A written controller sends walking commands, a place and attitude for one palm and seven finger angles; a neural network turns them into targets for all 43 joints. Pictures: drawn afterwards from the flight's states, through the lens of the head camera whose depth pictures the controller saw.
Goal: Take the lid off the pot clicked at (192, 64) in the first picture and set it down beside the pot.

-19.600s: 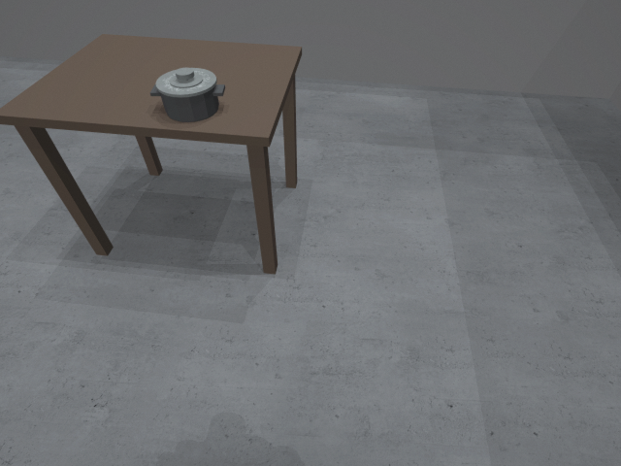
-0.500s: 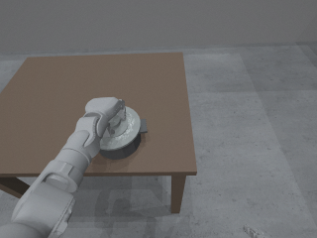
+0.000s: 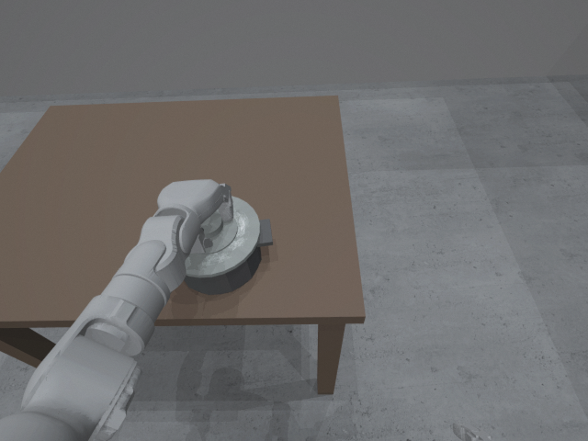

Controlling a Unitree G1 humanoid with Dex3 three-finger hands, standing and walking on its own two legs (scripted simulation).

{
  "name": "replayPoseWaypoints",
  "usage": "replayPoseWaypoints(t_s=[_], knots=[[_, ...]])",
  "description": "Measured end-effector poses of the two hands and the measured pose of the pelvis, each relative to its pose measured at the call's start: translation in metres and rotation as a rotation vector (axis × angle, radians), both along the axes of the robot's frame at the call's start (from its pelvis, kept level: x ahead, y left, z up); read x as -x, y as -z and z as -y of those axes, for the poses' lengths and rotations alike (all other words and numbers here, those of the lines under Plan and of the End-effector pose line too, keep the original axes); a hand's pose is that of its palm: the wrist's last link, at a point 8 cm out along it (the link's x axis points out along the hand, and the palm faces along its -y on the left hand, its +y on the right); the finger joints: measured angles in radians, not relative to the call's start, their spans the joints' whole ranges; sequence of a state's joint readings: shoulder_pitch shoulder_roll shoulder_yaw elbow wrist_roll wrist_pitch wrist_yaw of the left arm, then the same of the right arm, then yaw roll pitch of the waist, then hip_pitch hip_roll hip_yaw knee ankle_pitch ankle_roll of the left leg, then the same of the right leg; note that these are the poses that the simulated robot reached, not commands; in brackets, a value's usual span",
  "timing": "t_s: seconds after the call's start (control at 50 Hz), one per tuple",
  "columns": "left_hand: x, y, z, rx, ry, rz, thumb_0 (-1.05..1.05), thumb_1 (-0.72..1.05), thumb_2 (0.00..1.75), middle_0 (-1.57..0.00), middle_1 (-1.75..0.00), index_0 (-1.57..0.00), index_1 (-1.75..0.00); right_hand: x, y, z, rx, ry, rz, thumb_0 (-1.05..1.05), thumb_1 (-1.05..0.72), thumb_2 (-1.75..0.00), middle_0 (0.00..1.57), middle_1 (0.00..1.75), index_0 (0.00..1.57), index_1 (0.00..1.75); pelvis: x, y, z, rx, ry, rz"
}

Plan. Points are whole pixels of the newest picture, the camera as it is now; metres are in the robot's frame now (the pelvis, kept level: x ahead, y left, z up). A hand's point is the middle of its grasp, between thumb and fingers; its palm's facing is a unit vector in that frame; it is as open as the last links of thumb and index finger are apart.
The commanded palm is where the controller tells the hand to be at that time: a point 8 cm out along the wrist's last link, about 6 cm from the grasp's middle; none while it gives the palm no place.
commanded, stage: lift the lid straight up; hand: left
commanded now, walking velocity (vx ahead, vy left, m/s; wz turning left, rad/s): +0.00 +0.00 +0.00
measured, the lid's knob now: (207, 224) +0.45 +0.15 +0.01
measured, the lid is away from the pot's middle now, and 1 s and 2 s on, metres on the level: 0.00 0.01 0.01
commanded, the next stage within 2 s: move the lid sideways beside the pot in 1.98 s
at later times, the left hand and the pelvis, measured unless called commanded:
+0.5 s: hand (203, 216) +0.42 +0.14 +0.06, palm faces -0.32 -0.04 -0.95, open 7.8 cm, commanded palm +0.42 +0.15 +0.14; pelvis +0.00 +0.00 +0.00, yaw +0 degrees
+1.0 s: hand (189, 197) +0.43 +0.15 +0.10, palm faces -0.29 -0.04 -0.96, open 7.8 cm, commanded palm +0.42 +0.16 +0.18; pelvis +0.00 +0.00 +0.01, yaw +1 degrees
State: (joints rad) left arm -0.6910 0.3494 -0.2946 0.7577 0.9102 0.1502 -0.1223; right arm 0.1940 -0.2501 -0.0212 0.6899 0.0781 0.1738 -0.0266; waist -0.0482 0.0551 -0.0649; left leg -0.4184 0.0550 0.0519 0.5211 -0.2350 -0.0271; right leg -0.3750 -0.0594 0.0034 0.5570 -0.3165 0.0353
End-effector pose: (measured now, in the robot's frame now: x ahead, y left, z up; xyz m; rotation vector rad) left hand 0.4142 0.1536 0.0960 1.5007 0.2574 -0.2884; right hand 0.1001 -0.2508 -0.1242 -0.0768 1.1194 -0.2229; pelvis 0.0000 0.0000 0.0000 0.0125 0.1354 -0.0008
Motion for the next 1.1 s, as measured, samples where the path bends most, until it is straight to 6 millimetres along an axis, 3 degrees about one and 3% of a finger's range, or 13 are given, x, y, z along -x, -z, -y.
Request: replayPoseWaypoints(t_s=[0.2, 0.52, 1.1], knots=[[0.000, -0.003, 0.000, 0.000, 0.007, -0.002, 0.00, 0.24, 0.76, -0.58, -0.95, -0.62, -0.96, 0.001, 0.000, 0.000, 0.005, 0.007, 0.006, 0.01, -0.91, -0.90, 0.20, 0.30, 0.20, 0.30, 0.000, -0.001, 0.000, 0.000, 0.001, 0.010], [-0.006, -0.028, 0.009, 0.006, 0.022, 0.033, 0.01, 0.22, 0.77, -0.60, -0.94, -0.64, -0.96, -0.018, -0.004, -0.003, 0.002, -0.023, 0.062, 0.01, -0.91, -0.90, 0.20, 0.30, 0.20, 0.30, -0.001, -0.003, 0.000, -0.002, -0.005, 0.021], [-0.008, -0.069, -0.003, -0.008, -0.008, 0.059, 0.01, 0.22, 0.77, -0.60, -0.94, -0.64, -0.96, -0.034, -0.013, -0.007, 0.004, -0.061, 0.115, 0.01, -0.91, -0.90, 0.20, 0.30, 0.20, 0.30, 0.001, -0.005, -0.001, -0.001, -0.015, 0.050]])
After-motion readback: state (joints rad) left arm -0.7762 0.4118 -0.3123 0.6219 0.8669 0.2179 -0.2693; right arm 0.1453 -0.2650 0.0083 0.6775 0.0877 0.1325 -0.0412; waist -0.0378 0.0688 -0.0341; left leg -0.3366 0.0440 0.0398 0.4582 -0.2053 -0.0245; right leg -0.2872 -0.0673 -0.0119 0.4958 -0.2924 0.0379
